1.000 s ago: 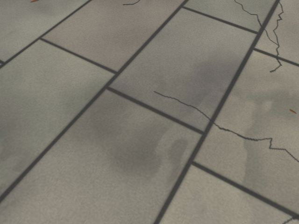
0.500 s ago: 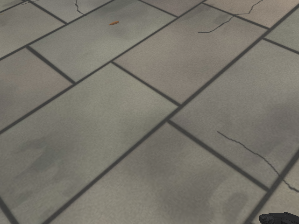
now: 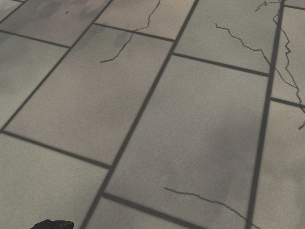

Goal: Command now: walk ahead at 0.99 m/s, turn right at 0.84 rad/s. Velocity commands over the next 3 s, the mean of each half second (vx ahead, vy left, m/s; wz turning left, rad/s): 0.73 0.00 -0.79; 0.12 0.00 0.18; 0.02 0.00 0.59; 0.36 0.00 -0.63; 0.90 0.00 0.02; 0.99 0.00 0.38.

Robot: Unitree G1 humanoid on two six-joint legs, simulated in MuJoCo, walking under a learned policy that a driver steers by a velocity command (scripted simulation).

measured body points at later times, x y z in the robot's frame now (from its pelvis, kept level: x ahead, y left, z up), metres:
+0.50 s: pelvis +0.44 +0.00 +0.00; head +0.49 -0.02 +0.44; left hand +0.56 +0.28 -0.12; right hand +0.56 -0.30 -0.08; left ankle +0.64 +0.03 -0.71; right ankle +0.25 -0.02 -0.67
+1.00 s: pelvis +0.51 -0.01 +0.03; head +0.53 -0.04 +0.48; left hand +0.71 +0.20 -0.08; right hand +0.50 -0.30 -0.10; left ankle +0.58 +0.07 -0.65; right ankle +0.49 -0.11 -0.71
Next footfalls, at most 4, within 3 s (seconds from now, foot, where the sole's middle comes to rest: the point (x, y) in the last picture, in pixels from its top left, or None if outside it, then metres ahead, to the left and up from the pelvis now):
0.08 right None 0.28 -0.02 -0.75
0.46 left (151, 180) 0.68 0.01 -0.75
0.88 right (183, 212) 0.52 -0.12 -0.75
1.26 left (128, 209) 0.54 0.12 -0.75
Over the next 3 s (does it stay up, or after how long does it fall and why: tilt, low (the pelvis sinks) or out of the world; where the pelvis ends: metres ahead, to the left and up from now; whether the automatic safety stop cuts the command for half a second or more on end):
stays up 1.42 -0.30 0.01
